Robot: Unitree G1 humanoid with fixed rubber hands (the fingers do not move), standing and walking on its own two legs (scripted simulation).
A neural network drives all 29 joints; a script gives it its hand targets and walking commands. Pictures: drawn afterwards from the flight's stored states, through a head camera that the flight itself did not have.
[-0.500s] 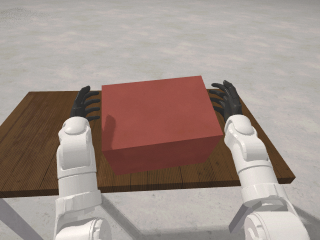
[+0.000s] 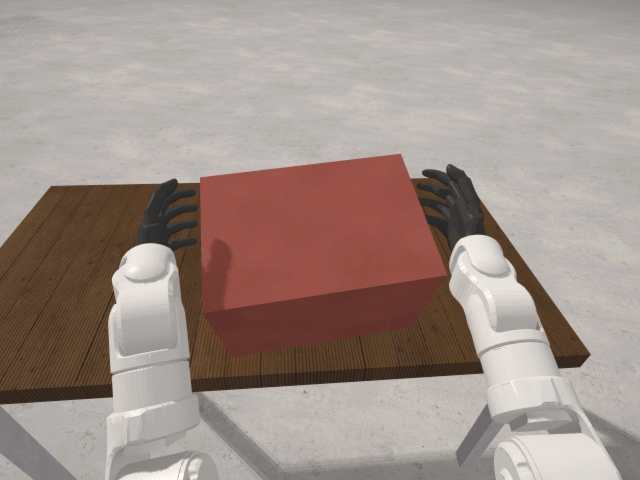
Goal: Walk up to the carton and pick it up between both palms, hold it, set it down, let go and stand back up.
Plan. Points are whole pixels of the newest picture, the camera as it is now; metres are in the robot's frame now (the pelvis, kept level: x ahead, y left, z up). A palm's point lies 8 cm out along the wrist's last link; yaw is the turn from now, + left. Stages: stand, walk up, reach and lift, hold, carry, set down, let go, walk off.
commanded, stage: hold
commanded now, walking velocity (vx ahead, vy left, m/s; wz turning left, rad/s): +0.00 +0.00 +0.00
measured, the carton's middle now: (314, 258) +0.40 +0.00 +0.09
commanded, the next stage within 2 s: none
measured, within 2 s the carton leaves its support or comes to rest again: neither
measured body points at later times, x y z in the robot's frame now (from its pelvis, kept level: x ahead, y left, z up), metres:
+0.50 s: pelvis +0.00 +0.00 +0.00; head -0.04 +0.02 +0.45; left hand +0.37 +0.19 +0.18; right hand +0.37 -0.17 +0.19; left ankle +0.04 +0.11 -0.75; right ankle +0.01 -0.11 -0.75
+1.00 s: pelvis -0.01 -0.01 +0.00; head -0.05 +0.02 +0.45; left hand +0.36 +0.18 +0.19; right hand +0.36 -0.18 +0.19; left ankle +0.04 +0.11 -0.75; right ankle +0.01 -0.11 -0.75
